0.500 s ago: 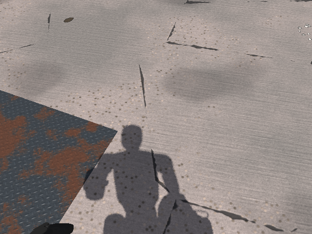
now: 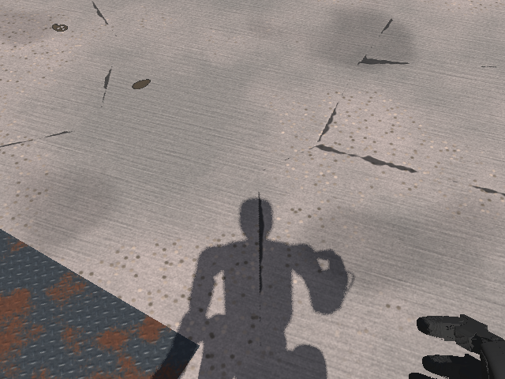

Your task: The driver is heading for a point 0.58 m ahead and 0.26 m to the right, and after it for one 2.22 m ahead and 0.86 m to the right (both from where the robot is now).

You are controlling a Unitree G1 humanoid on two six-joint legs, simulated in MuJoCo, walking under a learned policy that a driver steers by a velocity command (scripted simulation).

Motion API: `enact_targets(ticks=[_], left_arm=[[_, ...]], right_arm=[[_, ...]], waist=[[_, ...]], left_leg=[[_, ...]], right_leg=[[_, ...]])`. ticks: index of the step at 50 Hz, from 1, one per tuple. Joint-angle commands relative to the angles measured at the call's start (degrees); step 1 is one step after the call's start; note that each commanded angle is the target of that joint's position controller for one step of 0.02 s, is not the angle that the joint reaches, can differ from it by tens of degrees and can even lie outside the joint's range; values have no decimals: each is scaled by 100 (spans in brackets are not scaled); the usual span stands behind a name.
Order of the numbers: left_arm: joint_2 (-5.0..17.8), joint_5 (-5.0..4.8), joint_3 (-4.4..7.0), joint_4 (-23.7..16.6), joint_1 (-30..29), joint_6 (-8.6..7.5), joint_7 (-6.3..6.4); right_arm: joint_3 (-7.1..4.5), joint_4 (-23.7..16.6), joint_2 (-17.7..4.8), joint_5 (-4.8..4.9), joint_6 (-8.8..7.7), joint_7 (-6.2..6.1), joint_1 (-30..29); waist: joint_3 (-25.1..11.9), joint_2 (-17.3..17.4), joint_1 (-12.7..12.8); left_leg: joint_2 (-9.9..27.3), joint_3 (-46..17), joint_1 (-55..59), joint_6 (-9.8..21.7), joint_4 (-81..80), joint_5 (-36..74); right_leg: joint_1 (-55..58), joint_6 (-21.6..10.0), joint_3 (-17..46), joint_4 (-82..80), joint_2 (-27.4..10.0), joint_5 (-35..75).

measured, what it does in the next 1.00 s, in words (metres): walks ahead, turning right: left foot, then right foot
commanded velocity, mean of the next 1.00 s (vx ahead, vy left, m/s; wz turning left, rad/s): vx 0.74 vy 0.00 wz -0.80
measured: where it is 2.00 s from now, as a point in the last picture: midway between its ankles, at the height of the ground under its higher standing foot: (377, 272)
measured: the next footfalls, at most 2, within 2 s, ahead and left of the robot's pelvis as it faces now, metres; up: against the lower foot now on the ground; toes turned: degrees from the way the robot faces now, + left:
left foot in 0.12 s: +0.35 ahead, +0.16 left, +0.00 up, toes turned -10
right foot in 0.58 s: +0.66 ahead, -0.21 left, +0.00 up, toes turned -35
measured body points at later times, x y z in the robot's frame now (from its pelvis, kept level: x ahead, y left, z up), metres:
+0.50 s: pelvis +0.44 -0.02 -0.03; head +0.45 -0.05 +0.42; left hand +0.77 +0.10 -0.07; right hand +0.30 -0.27 -0.16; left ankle +0.31 +0.17 -0.74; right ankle +0.60 -0.21 -0.69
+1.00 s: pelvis +0.76 -0.19 -0.02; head +0.77 -0.21 +0.43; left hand +1.07 -0.09 -0.11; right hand +0.70 -0.51 -0.10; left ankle +0.94 -0.23 -0.74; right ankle +0.63 -0.18 -0.73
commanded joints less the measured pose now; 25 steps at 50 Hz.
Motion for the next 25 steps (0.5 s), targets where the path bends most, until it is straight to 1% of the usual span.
enact_targets(ticks=[1, 2, 3, 4, 5, 6, 7, 8, 9, 10, 11, 12, 13, 14, 15, 16, 17, 19, 20, 22, 23, 24, 25], left_arm=[[1102, -127, 290, -478, -333, -77, 113], [1080, -123, 298, -433, -241, -7, 135], [1075, -100, 311, -393, -183, 71, 154], [1137, -41, 334, -392, -205, 146, 164], [1256, 79, 351, -422, -316, 224, 145], [1101, 221, 278, -638, -633, 261, 126], [-15, 160, 12, -836, 430, 137, 93], [129, -228, -62, -952, 429, 56, 77], [611, -353, 70, -995, -355, 72, 134], [763, -249, 108, -1117, -985, 86, 145], [770, -85, 138, -1211, -1429, 118, 117], [704, -67, 181, -1282, -1406, 195, 53], [578, -127, 189, -1300, -1341, 308, -6], [439, -179, 175, -1352, -1359, 419, -40], [338, -174, 151, -1426, -1436, 508, -54], [313, -121, 133, -1521, -1579, 546, -67], [325, -81, 120, -1606, -1678, 554, -85], [442, -55, 121, -1699, -1886, 535, -149], [508, -46, 123, -1735, -2071, 520, -196], [579, -37, 126, -1834, -2562, 468, -298], [610, -47, 138, -1886, -2710, 440, -348], [724, -55, 186, -1920, -2749, 420, -382], [892, -83, 260, -1936, -2674, 417, -396]], right_arm=[[-149, -463, -498, 94, -143, 46, -613], [-198, -467, -602, 125, -148, 33, -620], [-257, -449, -723, 145, -157, 17, -499], [-354, -374, -906, 166, -157, -17, -73], [-492, -228, -1144, 218, -128, -80, 757], [-572, 25, -1309, 207, -61, -170, 2133], [-698, 186, -1932, -20, 2, -177, 2770], [-655, 248, -1719, 3, -14, -68, 2887], [-555, 209, -1163, 39, 2, -108, 2440], [-493, 276, -905, 23, 25, -135, 2172], [-465, 387, -762, -52, 40, -135, 1944], [-419, 467, -573, -149, 20, -148, 1683], [-376, 549, -359, -158, 11, -144, 1494], [-368, 619, -270, -86, 8, -133, 1365], [-387, 671, -312, -19, 4, -129, 1259], [-417, 692, -411, 5, -7, -136, 1188], [-445, 688, -538, -18, -16, -156, 1093], [-493, 650, -777, -68, -36, -204, 953], [-514, 654, -890, -62, -38, -227, 984], [-557, 711, -1120, -33, -21, -246, 1264], [-577, 730, -1252, -24, 7, -244, 1351], [-604, 726, -1410, -25, 45, -243, 1427], [-643, 717, -1587, -12, 112, -253, 1546]], waist=[[646, -331, -360], [620, -396, -396], [509, -504, -497], [193, -667, -755], [-402, -791, -1279], [-1377, -834, -1979], [-2645, 1454, -1346], [-3180, 2643, -1363], [-1953, 1837, -1521], [-1184, 999, -1526], [-627, 281, -1381], [-408, 420, -1070], [-240, 522, -878], [-64, 578, -763], [131, 504, -666], [326, 376, -621], [453, 271, -547], [596, 121, -473], [662, -30, -519], [795, -321, -719], [815, -318, -730], [707, -193, -675], [496, 32, -556]], left_leg=[[-399, 157, 1768, -155, -933, 740], [-420, 95, 1713, -147, -1112, 502], [-448, 89, 1800, -101, -1162, 135], [-545, 153, 2217, -14, -1081, -387], [-605, 315, 3152, 104, -912, -935], [5, -61, 5049, 248, -270, -1452], [1556, -2847, 7288, 979, -831, -3390], [1973, -4997, 7550, 1370, -2125, -5471], [1743, -4133, 6775, 1137, -2378, -5336], [1564, -3067, 5968, 978, -2244, -4231], [1323, -2144, 5011, 891, -2245, -2993], [1172, -1569, 4342, 903, -2301, -2376], [1060, -1103, 3947, 876, -2415, -2090], [1051, -691, 3708, 854, -2559, -1894], [1103, -392, 3477, 842, -2707, -1693], [1122, -83, 3316, 868, -2832, -1344], [1114, 251, 3185, 872, -2950, -1094], [876, 949, 3024, 794, -3164, -895], [762, 1261, 3082, 722, -3253, -830], [668, 1696, 3433, 587, -3343, -425], [671, 1867, 3653, 519, -3282, 219], [670, 1993, 3931, 461, -3036, 1574], [714, 2050, 4304, 432, -2598, 3192]], right_leg=[[-1732, -833, 1007, -904, -1263, 850], [-1268, -760, 1085, -674, -1351, 1032], [-892, -677, 1143, -327, -1428, 1557], [-640, -567, 1152, 299, -1414, 2617], [-722, -382, 1017, 1421, -1220, 3452], [-1786, -185, 914, 3135, -1001, 3092], [-3702, 45, 467, 5574, -255, -348], [-4676, 11, 690, 6810, -356, -1016], [-5264, -17, 464, 7149, -653, -636], [-5388, -26, 282, 7078, -874, -291], [-5097, -34, 214, 6746, -1109, -91], [-4738, -30, 304, 6426, -1318, 94], [-4501, -21, 321, 6279, -1457, 66], [-4509, -7, 286, 6163, -1551, -32], [-4605, 12, 243, 6089, -1631, -47], [-4748, 51, 211, 5983, -1663, 168], [-4819, 100, 198, 5770, -1676, 481], [-4666, 122, 11, 5073, -1594, 1357], [-4545, 76, -168, 4620, -1528, 1762], [-4296, -83, -556, 3745, -1331, 2321], [-4079, -176, -762, 3368, -1190, 2410], [-3745, -270, -1043, 3153, -943, 2357], [-3429, -348, -1316, 3135, -662, 2084]])
Over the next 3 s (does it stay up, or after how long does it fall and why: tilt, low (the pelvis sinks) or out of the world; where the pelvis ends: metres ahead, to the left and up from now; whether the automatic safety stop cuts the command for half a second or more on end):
stays up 0.88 -0.28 0.00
